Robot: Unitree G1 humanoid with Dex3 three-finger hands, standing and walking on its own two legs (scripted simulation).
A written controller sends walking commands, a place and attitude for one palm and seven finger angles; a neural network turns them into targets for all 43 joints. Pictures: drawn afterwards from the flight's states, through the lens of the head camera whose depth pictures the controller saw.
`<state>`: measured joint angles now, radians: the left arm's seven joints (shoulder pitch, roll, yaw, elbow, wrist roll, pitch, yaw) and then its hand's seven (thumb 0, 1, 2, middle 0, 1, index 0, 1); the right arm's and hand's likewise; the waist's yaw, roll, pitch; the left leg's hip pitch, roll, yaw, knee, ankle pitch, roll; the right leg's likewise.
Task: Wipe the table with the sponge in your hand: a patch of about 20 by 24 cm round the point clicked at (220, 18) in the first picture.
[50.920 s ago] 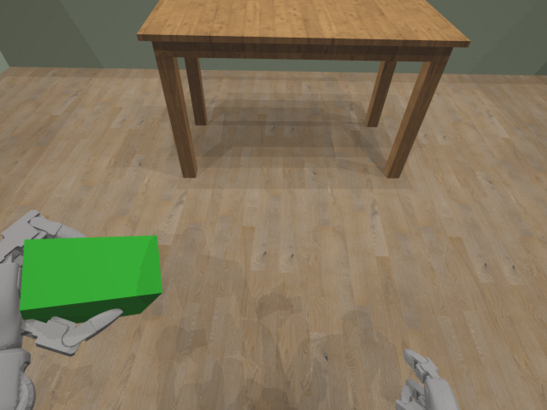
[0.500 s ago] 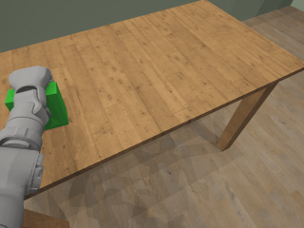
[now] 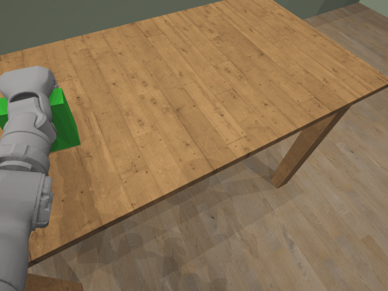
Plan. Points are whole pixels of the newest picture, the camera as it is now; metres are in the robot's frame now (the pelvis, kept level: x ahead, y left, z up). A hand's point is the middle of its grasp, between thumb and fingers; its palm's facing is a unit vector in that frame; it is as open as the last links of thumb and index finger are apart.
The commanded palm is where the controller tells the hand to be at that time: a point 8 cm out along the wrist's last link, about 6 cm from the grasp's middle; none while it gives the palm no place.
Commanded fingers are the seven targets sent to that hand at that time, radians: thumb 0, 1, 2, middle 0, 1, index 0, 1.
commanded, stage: wipe back along the third lane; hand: left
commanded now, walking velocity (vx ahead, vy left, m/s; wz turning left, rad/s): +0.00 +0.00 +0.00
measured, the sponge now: (45, 130) +0.46 +0.31 +0.04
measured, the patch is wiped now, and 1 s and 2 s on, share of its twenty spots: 1.00 1.00 1.00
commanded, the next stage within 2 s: slide back across to the middle lane in 1.78 s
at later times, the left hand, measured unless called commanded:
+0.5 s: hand (40, 113) +0.46 +0.30 +0.10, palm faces -0.03 +0.01 -1.00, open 10.3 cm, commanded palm +0.42 +0.27 +0.12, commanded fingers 0.00 0.10 1.30 -1.20 -1.60 -1.20 -1.60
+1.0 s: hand (45, 131) +0.41 +0.28 +0.10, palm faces +0.04 -0.03 -1.00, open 10.3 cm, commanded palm +0.37 +0.25 +0.12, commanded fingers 0.00 0.10 1.30 -1.20 -1.60 -1.20 -1.60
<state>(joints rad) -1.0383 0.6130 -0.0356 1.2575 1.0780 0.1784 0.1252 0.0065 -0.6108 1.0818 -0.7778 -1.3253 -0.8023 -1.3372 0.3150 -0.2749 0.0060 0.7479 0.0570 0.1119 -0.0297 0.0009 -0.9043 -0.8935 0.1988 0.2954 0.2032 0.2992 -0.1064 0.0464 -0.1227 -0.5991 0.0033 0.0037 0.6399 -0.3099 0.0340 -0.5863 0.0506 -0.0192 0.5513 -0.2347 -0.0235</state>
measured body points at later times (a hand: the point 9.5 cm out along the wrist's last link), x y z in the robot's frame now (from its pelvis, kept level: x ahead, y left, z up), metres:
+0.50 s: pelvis +0.03 +0.01 +0.01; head +0.06 +0.01 +0.46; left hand +0.46 +0.30 +0.15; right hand +0.11 -0.25 -0.13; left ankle -0.01 +0.10 -0.72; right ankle +0.01 -0.11 -0.72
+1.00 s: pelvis +0.05 +0.01 +0.01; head +0.06 -0.01 +0.46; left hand +0.41 +0.27 +0.15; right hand +0.27 -0.20 -0.09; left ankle -0.01 +0.10 -0.72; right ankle +0.01 -0.11 -0.72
